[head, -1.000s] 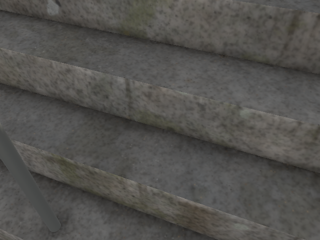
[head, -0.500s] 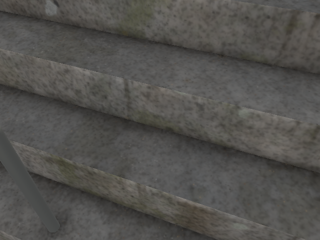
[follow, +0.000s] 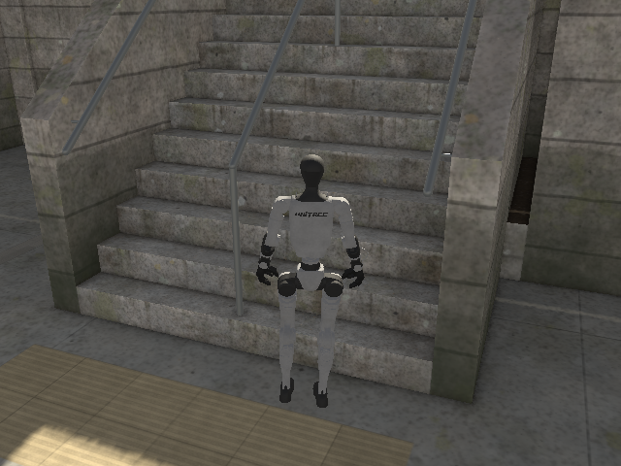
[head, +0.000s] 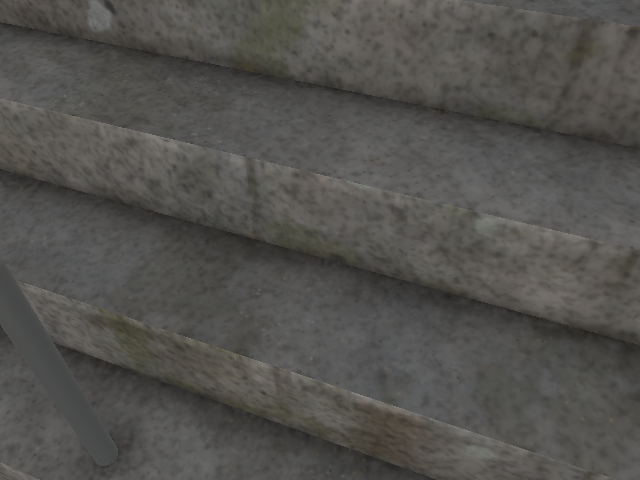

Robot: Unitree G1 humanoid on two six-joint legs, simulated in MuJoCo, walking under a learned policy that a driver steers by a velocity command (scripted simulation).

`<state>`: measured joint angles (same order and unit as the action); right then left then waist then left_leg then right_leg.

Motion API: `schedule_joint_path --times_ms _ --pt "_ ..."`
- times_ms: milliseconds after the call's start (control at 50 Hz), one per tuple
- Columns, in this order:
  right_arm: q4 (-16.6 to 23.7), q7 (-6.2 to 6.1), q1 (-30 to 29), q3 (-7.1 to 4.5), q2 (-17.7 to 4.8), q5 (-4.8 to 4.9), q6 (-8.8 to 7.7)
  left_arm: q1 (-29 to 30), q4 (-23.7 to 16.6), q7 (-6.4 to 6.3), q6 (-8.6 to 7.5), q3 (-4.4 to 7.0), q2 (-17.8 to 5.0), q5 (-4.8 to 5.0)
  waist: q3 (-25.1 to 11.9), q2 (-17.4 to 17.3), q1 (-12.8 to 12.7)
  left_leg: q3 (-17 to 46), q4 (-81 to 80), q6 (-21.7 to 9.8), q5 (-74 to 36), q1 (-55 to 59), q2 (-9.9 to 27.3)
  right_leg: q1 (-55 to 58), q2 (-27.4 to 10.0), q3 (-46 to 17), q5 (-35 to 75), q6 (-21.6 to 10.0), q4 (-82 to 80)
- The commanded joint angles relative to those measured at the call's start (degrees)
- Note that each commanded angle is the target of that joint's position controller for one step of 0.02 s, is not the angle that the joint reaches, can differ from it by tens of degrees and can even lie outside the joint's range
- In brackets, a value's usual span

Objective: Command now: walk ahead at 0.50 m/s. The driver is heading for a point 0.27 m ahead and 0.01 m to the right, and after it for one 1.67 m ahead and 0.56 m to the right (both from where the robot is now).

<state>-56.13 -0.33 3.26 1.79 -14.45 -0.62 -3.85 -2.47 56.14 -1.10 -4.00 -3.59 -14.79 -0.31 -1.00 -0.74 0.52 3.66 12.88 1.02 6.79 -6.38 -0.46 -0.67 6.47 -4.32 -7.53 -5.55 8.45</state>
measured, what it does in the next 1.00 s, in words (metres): stands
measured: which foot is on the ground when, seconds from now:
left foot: down 0.00-1.00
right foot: down 0.00-1.00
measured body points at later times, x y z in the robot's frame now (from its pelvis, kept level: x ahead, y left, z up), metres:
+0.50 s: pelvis +0.00 +0.00 +0.00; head +0.00 -0.01 +0.45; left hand +0.16 +0.25 -0.11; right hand +0.15 -0.25 -0.12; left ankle +0.00 +0.13 -0.75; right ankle -0.04 -0.06 -0.75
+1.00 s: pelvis +0.00 +0.00 +0.00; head +0.00 -0.01 +0.45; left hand +0.12 +0.26 -0.13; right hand +0.10 -0.25 -0.14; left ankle +0.00 +0.13 -0.75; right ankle -0.04 -0.06 -0.75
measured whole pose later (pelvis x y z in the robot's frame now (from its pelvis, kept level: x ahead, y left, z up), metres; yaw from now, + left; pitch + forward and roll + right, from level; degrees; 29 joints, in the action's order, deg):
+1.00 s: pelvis +0.00 +0.00 +0.00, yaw +0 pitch -1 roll +0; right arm -59.3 -0.4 6.5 0.9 -14.9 -1.0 -2.9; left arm -5.1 58.8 -1.4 -2.8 -2.7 -15.0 -0.2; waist 0.9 -1.0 1.0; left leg 3.9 17.3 0.9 8.8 -7.8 -0.5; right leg -2.4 6.5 -3.9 -10.1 -5.3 13.7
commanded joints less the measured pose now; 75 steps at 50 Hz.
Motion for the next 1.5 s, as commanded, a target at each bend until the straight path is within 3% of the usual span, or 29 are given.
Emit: schedule_joint_path --times_ms 20,660,1220,1240,1260,1320,1500 --pt "3.40 -0.14 -3.79 -1.17 -6.04 0.03 -0.75 4.08 -3.40 -0.18 -0.75 1.37 -6.90 0.03 -4.09 0.72 -0.01 4.56 0.18 -0.51 -9.61 0.48 6.71 1.75 -12.49 -7.03 15.19 2.95 0.95" --pt "3.32 -0.14 -3.83 -1.24 -6.04 0.02 -0.74 4.12 -3.44 -0.17 -0.76 1.41 -6.87 0.03 -4.09 0.71 0.04 4.38 0.19 -0.48 -9.72 0.73 6.76 1.52 -12.37 -7.15 15.09 2.91 1.08" --pt "-3.08 -0.53 4.22 -2.30 -6.62 -0.39 1.56 -3.59 2.13 -0.93 1.50 2.51 -6.99 0.01 0.24 0.56 0.47 4.60 4.80 -1.31 -5.57 -1.56 5.71 -3.56 -11.47 -6.42 9.00 2.04 5.64" --pt "-3.70 -0.06 6.79 -3.54 -9.70 -0.61 1.01 -7.08 2.64 0.51 2.11 4.04 -10.75 -1.47 0.62 1.04 -0.67 3.74 5.23 -1.08 -2.31 -2.85 3.64 -5.10 -9.74 -5.40 6.73 1.89 5.47" --pt "-3.77 -0.04 6.46 -3.72 -9.29 -0.58 0.83 -6.74 2.53 0.99 2.48 4.21 -9.96 -1.68 1.85 1.02 -0.48 3.49 5.33 -1.01 -1.90 -3.41 3.59 -6.41 -9.64 -5.39 5.30 1.65 5.46" --pt "-3.68 -0.37 7.31 -3.79 -7.11 -0.49 0.85 -7.29 2.05 1.20 2.67 4.10 -7.13 -1.29 0.98 0.82 -0.42 3.65 5.83 -1.16 -2.08 -3.12 3.76 -7.70 -9.86 -5.58 5.21 1.28 5.55" --pt "-3.10 -0.91 9.54 -4.47 -6.90 -0.45 1.21 -10.17 1.40 0.78 2.21 4.77 -6.81 -0.95 0.54 0.52 -0.31 4.16 6.69 -1.73 -1.63 -3.39 3.72 -9.17 -9.94 -5.62 4.31 1.46 6.04"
